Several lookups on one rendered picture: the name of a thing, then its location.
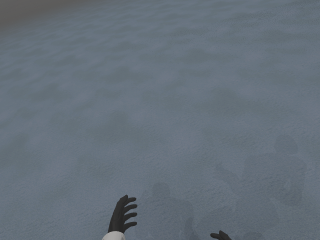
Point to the right robot hand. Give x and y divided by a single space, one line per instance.
220 236

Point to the left robot hand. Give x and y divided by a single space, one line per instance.
118 218

